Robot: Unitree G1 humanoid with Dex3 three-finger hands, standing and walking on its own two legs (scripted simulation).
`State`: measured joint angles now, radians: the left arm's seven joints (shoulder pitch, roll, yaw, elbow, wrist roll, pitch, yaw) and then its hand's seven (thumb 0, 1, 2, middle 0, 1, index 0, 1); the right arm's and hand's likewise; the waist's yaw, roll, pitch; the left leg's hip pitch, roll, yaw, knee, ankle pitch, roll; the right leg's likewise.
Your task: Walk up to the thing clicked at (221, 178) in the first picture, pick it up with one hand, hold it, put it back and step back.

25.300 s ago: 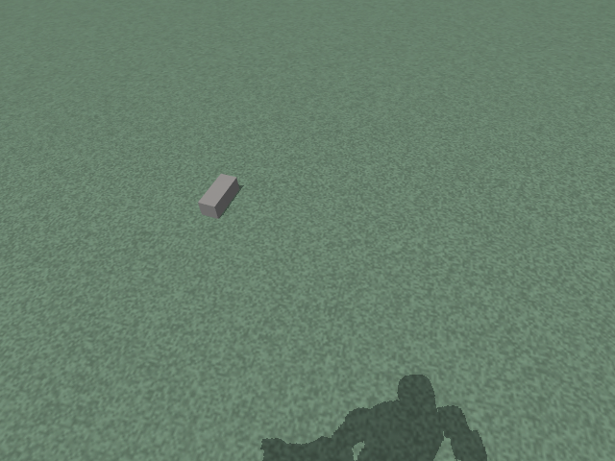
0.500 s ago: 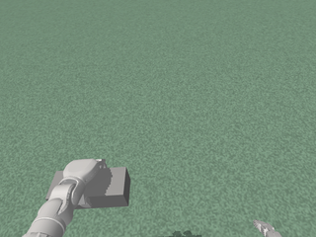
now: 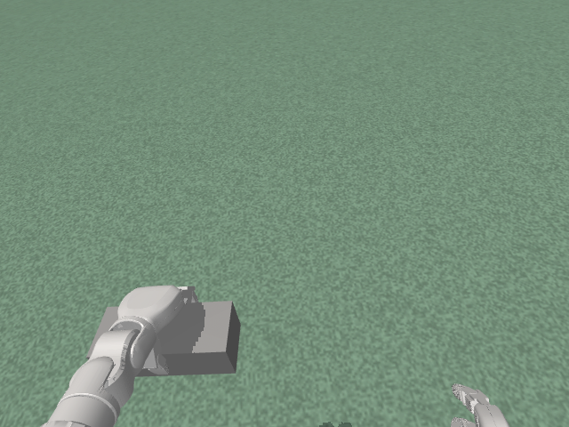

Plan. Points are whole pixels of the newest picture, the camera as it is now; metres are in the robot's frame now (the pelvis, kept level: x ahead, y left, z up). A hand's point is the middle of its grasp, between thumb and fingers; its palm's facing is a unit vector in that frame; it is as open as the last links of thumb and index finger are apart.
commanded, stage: hold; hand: left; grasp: from above
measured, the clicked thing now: (170, 339) +0.29 +0.22 -0.08
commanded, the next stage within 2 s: crouch in 0.56 s
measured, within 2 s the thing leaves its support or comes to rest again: neither
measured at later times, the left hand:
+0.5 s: hand (165, 332) +0.29 +0.22 -0.05, palm faces -0.49 -0.03 -0.87, open 11.4 cm
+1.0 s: hand (173, 342) +0.30 +0.22 -0.10, palm faces -0.49 +0.00 -0.87, open 11.5 cm
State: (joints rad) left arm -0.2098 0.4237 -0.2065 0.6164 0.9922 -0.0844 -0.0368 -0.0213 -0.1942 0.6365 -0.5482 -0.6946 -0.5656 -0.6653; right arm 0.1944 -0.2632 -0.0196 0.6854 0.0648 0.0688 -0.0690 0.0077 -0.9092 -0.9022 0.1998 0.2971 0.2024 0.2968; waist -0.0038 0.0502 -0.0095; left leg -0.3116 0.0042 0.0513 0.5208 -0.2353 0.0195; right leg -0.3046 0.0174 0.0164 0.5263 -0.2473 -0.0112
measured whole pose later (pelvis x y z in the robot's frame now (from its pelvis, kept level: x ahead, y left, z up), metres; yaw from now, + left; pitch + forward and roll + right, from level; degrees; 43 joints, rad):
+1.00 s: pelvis +0.00 +0.00 -0.02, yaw +1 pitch +8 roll +0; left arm -0.29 0.40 -0.20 0.83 1.10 -0.14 0.13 -0.02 -0.20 0.67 -0.54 -0.69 -0.56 -0.66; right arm 0.19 -0.27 -0.03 0.67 0.04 0.10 -0.04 0.01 -0.90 -0.90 0.20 0.30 0.20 0.30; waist -0.03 0.02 -0.04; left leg -0.51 0.00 0.03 0.68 -0.30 0.02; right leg -0.49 0.01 -0.01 0.68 -0.32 -0.01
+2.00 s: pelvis -0.06 +0.00 -0.33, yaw -3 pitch +40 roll -6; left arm -0.96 0.61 0.04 1.41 1.29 -0.19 0.41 -0.02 -0.21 0.62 -0.61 -0.64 -0.62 -0.61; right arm 0.18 -0.25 0.00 0.74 -0.12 -0.06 0.10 0.00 -0.92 -0.91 0.20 0.30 0.20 0.30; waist -0.23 0.02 -0.15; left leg -2.09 0.03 -0.04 2.06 -0.67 0.04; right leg -2.02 0.02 -0.09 2.01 -0.69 -0.02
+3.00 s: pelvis -0.07 +0.00 -0.43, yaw -7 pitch +36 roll -9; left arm -1.08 0.82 0.06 1.51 1.29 -0.22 0.36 -0.02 -0.20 0.61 -0.60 -0.64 -0.62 -0.61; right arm 0.17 -0.28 0.13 0.71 -0.15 -0.06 0.14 0.00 -0.92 -0.91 0.20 0.30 0.20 0.30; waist -0.31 -0.03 0.01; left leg -2.32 0.06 -0.10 2.37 -0.69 0.05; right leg -2.24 0.03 -0.16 2.29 -0.68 -0.02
